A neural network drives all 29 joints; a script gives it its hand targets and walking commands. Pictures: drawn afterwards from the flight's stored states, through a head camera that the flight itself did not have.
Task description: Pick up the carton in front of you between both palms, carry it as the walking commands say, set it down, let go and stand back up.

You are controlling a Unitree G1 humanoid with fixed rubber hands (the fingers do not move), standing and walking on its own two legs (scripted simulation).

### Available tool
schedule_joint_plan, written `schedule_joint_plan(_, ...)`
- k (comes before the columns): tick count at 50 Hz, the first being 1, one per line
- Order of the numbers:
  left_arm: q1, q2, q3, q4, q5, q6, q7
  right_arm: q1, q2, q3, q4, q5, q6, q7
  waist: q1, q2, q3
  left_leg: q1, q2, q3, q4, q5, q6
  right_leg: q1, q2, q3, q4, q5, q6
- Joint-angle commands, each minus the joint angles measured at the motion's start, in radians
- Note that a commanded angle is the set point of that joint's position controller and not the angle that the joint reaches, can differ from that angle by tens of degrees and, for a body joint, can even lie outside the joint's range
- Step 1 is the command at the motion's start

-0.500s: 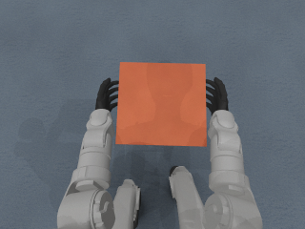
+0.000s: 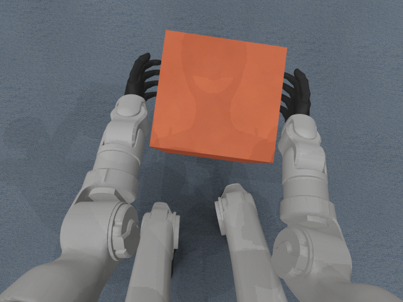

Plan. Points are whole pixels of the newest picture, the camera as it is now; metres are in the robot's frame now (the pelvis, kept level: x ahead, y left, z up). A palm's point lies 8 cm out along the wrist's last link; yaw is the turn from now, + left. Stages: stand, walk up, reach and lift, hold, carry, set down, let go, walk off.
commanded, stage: set down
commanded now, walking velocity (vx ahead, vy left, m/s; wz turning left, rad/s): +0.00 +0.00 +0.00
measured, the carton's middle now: (213, 111) +0.47 -0.09 -0.18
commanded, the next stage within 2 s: none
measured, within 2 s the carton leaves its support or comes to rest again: rests again in 1.30 s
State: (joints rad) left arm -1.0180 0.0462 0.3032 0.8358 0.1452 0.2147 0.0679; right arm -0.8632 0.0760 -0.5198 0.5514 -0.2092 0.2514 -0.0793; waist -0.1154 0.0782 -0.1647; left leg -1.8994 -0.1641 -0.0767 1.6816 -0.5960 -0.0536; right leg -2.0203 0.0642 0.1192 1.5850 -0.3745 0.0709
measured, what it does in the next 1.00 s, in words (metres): lowers itself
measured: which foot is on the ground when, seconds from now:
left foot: down 0.00-1.00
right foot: down 0.00-1.00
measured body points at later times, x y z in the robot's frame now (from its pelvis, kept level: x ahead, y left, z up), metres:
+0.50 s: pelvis -0.02 +0.01 -0.10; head +0.33 -0.02 +0.18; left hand +0.54 +0.02 -0.26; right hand +0.43 -0.26 -0.26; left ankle +0.06 +0.13 -0.49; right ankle +0.13 -0.14 -0.49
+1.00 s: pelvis -0.02 +0.02 -0.12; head +0.34 +0.00 +0.15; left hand +0.54 +0.03 -0.30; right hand +0.43 -0.25 -0.29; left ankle +0.06 +0.12 -0.49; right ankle +0.13 -0.14 -0.49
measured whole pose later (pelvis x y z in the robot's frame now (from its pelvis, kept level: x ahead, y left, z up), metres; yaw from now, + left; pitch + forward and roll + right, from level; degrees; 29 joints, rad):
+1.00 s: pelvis -0.02 +0.02 -0.12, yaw +0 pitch +46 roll -3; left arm -1.48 0.21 0.05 1.19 0.08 0.19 0.13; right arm -1.17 -0.05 -0.65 0.81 -0.17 0.18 -0.03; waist -0.21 0.07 0.13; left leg -2.28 -0.21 -0.06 2.10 -0.63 -0.03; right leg -2.34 0.02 0.08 1.95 -0.42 0.12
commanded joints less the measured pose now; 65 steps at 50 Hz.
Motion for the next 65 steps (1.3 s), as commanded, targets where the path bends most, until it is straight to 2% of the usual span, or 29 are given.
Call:
schedule_joint_plan(1, -0.59, -0.916, -0.438, -0.032, -0.103, -0.044, -0.197, -0.615, 0.821, 0.544, 0.054, 0.107, -0.012, 0.211, -0.071, -0.005, -0.999, 0.165, -0.064, 0.122, -0.168, 0.163, 0.022, 0.875, 0.066, -0.199, -0.023, 0.293, 0.005)
schedule_joint_plan(13, -0.738, -0.802, -0.4, 0.063, -0.1, -0.054, -0.136, -0.754, 0.673, 0.393, 0.1, 0.097, -0.028, 0.229, -0.125, 0.047, -0.959, 0.106, -0.058, 0.119, -0.03, 0.159, 0.027, 0.643, 0.045, -0.235, 0.122, 0.265, 0.01)
schedule_joint_plan(26, -0.893, -0.704, -0.447, 0.119, -0.153, -0.056, -0.125, -0.897, 0.557, 0.332, 0.11, 0.142, -0.047, 0.226, -0.184, 0.092, -0.971, 0.041, -0.043, 0.12, 0.128, 0.179, 0.032, 0.544, 0.017, -0.25, 0.27, 0.301, 0.019)
schedule_joint_plan(30, -0.922, -0.718, -0.492, 0.086, -0.174, -0.059, -0.124, -0.933, 0.546, 0.332, 0.081, 0.181, -0.057, 0.233, -0.212, 0.173, -0.946, 0.06, -0.033, 0.121, 0.159, 0.238, 0.026, 0.483, 0.011, -0.236, 0.289, 0.349, 0.007)
schedule_joint_plan(33, -0.913, -0.737, -0.496, 0.09, -0.166, -0.065, -0.123, -0.898, 0.546, 0.303, 0.121, 0.181, -0.061, 0.236, -0.204, 0.213, -0.909, 0.033, -0.031, 0.12, 0.169, 0.255, 0.024, 0.464, 0.013, -0.228, 0.307, 0.359, 0.004)
schedule_joint_plan(37, -0.865, -0.713, -0.449, 0.15, -0.135, -0.065, -0.132, -0.873, 0.519, 0.267, 0.179, 0.148, -0.06, 0.25, -0.191, 0.196, -0.792, -0.007, -0.027, 0.105, 0.169, 0.244, 0.033, 0.367, 0.011, -0.233, 0.315, 0.315, 0.004)
schedule_joint_plan(43, -0.843, -0.681, -0.412, 0.215, -0.124, -0.074, -0.139, -0.872, 0.476, 0.231, 0.193, 0.111, -0.076, 0.252, -0.199, 0.167, -0.726, -0.048, -0.027, 0.089, 0.174, 0.241, 0.043, 0.325, 0.005, -0.235, 0.321, 0.302, 0.0)
schedule_joint_plan(51, -0.869, -0.613, -0.409, 0.225, -0.129, -0.097, -0.136, -0.859, 0.421, 0.191, 0.231, 0.101, -0.099, 0.251, -0.202, 0.169, -0.655, -0.065, -0.018, 0.07, 0.182, 0.244, 0.045, 0.267, -0.001, -0.226, 0.338, 0.285, -0.009)
schedule_joint_plan(65, -0.875, -0.495, -0.416, 0.224, -0.131, -0.135, -0.138, -0.829, 0.349, 0.155, 0.337, 0.124, -0.138, 0.233, -0.18, 0.16, -0.539, -0.114, 0.004, 0.053, 0.213, 0.248, 0.053, 0.217, -0.005, -0.197, 0.364, 0.282, -0.023)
